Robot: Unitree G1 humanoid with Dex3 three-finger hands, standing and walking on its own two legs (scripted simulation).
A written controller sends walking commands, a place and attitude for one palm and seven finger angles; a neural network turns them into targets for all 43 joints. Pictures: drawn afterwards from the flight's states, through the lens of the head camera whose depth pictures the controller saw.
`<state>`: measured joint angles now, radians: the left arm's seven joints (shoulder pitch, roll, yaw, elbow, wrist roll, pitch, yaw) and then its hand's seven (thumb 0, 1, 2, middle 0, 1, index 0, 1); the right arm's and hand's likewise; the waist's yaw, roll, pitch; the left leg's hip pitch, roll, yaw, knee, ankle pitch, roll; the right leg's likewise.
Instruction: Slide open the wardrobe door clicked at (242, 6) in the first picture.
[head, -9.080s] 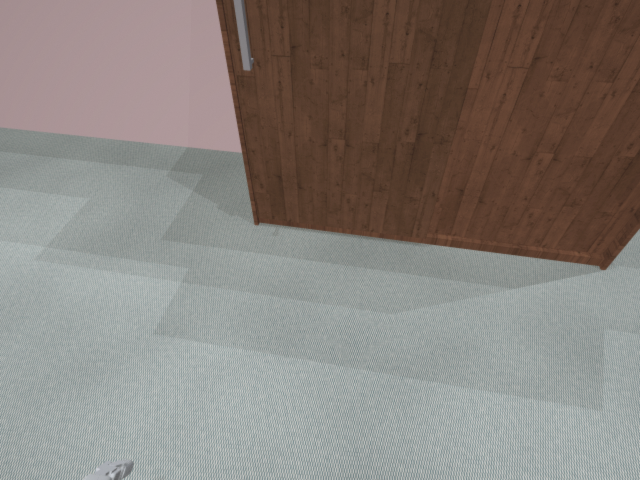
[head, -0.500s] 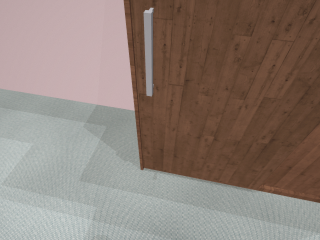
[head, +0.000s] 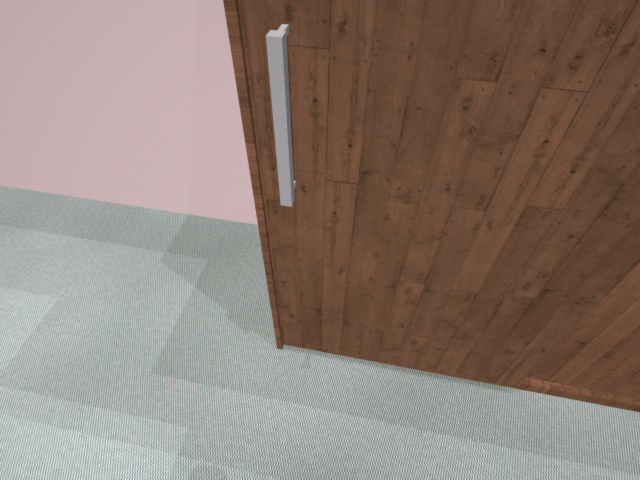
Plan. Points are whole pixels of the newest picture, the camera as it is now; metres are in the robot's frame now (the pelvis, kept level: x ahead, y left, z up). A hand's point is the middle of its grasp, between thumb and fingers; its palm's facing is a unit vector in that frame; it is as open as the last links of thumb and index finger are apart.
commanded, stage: look again from close up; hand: left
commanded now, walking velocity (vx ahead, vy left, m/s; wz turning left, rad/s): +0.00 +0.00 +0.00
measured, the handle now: (286, 126) +0.62 +0.10 +0.12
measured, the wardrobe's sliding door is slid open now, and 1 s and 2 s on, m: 0.00 0.00 0.00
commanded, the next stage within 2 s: shuffle to correct the standing spot in 1.64 s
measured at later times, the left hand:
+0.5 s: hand out of the picture +0.12 +0.20 -0.15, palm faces -0.04 -0.95 -0.31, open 7.4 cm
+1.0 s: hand out of the picture +0.08 +0.21 -0.16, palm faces -0.04 -0.95 -0.32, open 7.4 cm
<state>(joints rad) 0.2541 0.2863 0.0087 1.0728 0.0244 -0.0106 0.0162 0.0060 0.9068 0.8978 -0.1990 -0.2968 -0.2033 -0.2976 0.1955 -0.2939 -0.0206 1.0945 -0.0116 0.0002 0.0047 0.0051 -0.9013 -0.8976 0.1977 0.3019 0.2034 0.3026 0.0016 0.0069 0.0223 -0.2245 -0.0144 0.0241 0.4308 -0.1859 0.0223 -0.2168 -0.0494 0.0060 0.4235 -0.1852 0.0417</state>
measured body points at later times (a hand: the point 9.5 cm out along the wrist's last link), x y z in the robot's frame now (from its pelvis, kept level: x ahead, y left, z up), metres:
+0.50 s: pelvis +0.04 -0.02 +0.00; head +0.04 -0.02 +0.45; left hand +0.12 +0.25 -0.13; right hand +0.11 -0.30 -0.14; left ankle +0.03 +0.10 -0.74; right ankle +0.03 -0.15 -0.74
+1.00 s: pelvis +0.03 -0.02 +0.01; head +0.04 -0.02 +0.46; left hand +0.08 +0.26 -0.13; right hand +0.08 -0.30 -0.14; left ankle +0.03 +0.10 -0.74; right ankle +0.03 -0.15 -0.74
